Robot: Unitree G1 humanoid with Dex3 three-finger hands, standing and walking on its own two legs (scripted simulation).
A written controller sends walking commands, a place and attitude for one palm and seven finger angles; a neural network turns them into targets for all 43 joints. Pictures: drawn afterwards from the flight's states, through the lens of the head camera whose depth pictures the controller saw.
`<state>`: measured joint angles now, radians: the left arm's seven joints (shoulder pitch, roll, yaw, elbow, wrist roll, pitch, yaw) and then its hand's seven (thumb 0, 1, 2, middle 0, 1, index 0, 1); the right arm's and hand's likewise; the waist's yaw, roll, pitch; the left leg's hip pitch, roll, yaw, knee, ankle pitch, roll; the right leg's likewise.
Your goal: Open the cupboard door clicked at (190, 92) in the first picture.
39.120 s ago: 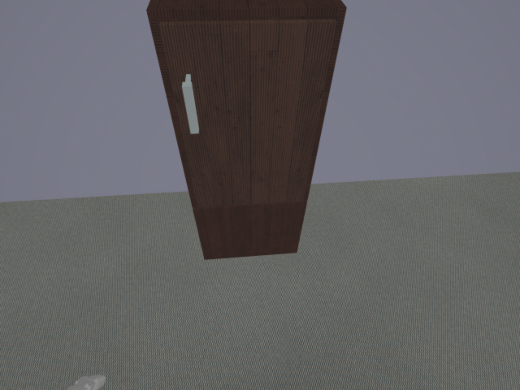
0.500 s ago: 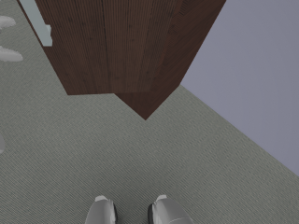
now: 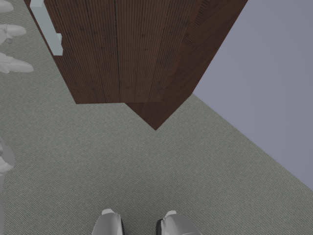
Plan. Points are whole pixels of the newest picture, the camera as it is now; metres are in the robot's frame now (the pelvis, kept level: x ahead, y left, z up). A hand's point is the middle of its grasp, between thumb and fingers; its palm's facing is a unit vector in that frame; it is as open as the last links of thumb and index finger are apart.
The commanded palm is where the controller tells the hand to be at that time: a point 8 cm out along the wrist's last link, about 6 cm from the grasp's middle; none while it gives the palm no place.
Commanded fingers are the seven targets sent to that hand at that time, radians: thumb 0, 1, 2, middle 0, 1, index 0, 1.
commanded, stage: move the hooked fingers beside the handle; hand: left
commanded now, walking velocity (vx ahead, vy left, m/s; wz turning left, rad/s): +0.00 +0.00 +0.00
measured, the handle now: (49, 24) +0.59 +0.19 +0.10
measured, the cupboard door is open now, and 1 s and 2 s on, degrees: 48 48 48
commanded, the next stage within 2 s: slide the fingers in behind the handle in 0.54 s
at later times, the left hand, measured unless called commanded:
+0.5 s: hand (8, 42) +0.53 +0.26 +0.11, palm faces +0.02 -1.00 +0.00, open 14.0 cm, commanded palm +0.52 +0.30 +0.10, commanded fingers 0.00 -0.50 0.30 -0.30 -1.20 -0.30 -1.20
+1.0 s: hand (18, 41) +0.54 +0.25 +0.10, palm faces +0.00 -1.00 +0.02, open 14.0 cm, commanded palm +0.52 +0.28 +0.10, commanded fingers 0.00 -0.50 0.30 -0.30 -1.20 -0.30 -1.20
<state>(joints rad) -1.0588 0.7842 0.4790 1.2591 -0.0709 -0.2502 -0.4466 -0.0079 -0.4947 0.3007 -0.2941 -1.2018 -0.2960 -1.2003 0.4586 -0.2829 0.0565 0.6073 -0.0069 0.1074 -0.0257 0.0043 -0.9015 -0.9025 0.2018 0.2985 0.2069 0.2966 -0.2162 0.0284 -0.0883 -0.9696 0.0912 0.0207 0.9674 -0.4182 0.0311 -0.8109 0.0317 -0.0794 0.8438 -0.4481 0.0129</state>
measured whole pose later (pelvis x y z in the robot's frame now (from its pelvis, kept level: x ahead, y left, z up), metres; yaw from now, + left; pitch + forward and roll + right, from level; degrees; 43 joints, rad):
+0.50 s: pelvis -0.01 -0.01 -0.01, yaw +0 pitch +24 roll -5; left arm -1.14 0.86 0.47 1.35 -0.06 -0.26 -0.46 -0.01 -0.50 0.30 -0.30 -1.20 -0.30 -1.20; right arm 0.44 -0.29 0.08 0.61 0.01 0.09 -0.05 0.00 -0.90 -0.90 0.20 0.30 0.21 0.30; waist -0.23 0.03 -0.07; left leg -1.02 0.10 0.00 1.01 -0.41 0.02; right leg -0.86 0.04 -0.09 0.90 -0.46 0.00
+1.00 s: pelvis -0.01 +0.00 -0.01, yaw +0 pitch +24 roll -6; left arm -1.09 0.77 0.47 1.28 -0.06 -0.26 -0.41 -0.01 -0.49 0.30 -0.29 -1.20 -0.30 -1.20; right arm 0.46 -0.28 0.07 0.62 -0.01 0.09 -0.02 0.00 -0.90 -0.90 0.20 0.30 0.21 0.30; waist -0.23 0.03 -0.09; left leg -1.01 0.09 0.02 1.00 -0.42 0.04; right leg -0.85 0.03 -0.08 0.88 -0.45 0.02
